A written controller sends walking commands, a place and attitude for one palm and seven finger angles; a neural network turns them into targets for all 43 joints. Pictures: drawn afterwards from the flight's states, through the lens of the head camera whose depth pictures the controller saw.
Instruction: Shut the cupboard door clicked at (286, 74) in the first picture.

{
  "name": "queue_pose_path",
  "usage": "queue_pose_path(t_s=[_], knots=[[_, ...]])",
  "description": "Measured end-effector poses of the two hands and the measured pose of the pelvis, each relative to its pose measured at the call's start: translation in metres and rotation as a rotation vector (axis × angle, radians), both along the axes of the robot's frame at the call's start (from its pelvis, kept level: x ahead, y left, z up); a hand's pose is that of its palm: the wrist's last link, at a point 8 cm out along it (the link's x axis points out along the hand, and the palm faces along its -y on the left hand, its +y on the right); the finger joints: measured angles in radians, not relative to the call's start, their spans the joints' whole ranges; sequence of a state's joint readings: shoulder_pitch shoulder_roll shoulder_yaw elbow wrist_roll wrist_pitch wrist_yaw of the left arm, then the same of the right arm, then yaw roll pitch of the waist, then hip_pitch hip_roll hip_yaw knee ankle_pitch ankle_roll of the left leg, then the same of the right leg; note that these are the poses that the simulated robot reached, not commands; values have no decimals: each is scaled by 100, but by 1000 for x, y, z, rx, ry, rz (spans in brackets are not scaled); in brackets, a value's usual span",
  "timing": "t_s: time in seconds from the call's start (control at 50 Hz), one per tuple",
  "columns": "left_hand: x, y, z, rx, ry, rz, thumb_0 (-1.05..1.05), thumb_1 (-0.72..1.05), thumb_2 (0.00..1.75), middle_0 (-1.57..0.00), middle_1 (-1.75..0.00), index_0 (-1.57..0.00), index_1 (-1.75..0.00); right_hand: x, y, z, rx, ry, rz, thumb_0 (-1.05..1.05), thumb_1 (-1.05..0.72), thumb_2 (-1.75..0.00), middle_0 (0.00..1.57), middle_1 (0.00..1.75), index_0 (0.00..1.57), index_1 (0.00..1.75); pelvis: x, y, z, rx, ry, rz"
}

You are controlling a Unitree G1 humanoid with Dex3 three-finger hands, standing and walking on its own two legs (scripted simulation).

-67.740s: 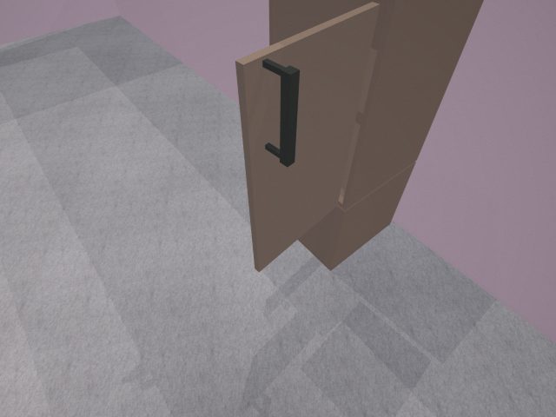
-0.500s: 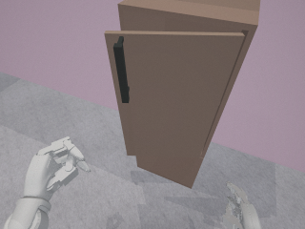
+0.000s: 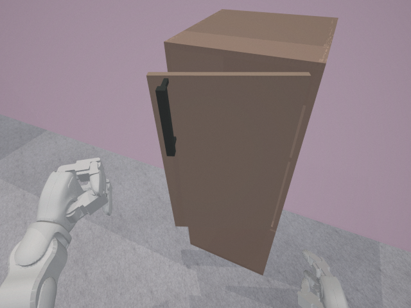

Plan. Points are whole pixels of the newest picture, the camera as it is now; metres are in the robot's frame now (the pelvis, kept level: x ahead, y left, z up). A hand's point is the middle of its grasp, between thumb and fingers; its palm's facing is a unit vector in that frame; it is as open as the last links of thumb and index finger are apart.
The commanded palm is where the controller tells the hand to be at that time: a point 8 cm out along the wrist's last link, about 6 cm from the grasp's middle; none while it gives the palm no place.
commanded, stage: raise the hand and make a fist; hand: left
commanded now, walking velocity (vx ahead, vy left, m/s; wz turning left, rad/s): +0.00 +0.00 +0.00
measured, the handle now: (168, 119) +0.47 +0.15 +0.16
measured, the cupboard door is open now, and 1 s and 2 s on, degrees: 22 22 22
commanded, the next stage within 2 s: bring the fist close to the handle in 0.32 s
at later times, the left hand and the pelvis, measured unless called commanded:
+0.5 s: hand (109, 200) +0.23 +0.19 +0.16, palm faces +0.10 -0.99 -0.05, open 3.1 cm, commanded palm +0.21 +0.23 +0.17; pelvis +0.00 -0.01 +0.00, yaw +0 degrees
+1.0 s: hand (148, 170) +0.30 +0.15 +0.16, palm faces +0.04 -1.00 -0.01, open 3.1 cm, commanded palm +0.28 +0.19 +0.17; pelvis +0.01 +0.01 +0.00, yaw -1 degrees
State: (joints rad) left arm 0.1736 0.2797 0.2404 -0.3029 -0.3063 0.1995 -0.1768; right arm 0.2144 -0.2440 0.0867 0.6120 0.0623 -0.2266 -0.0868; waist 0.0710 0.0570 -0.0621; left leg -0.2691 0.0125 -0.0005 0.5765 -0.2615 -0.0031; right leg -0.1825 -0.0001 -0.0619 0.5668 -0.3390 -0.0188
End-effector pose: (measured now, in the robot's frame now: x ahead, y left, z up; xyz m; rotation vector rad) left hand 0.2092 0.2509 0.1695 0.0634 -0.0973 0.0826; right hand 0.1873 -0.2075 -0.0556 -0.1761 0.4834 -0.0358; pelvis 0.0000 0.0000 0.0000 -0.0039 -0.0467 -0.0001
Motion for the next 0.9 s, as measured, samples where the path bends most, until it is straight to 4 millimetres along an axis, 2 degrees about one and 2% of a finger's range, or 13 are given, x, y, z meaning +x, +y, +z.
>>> queue_pose_path(t_s=[0.22,0.5,0.62,0.78,0.9], knots=[[-7,-12,-11,-10,41,17,2,90,90,-130,-150,-130,-150,-4,-16,4,-16,-8,-21,1,-90,-89,20,30,21,30,-2,-8,1,3,-16,-6],[-3,-9,-10,-15,32,14,2,90,90,-131,-150,-130,-150,-4,-9,-1,-5,5,-15,1,-90,-89,20,30,21,30,-1,-6,1,2,-16,-3],[15,-12,-10,-31,23,3,2,90,90,-131,-150,-130,-150,-4,-4,-2,-14,16,-14,1,-90,-89,20,30,21,30,-2,-2,1,1,-15,0],[46,-28,-9,-44,34,-33,2,90,90,-131,-150,-130,-150,-4,1,-2,-8,39,-24,1,-90,-89,20,30,21,30,1,3,2,4,-8,-11],[59,-41,-5,-48,31,-43,2,90,90,-130,-150,-130,-150,-4,3,-3,3,61,-28,1,-90,-89,20,30,21,30,5,6,3,7,-7,-21]])
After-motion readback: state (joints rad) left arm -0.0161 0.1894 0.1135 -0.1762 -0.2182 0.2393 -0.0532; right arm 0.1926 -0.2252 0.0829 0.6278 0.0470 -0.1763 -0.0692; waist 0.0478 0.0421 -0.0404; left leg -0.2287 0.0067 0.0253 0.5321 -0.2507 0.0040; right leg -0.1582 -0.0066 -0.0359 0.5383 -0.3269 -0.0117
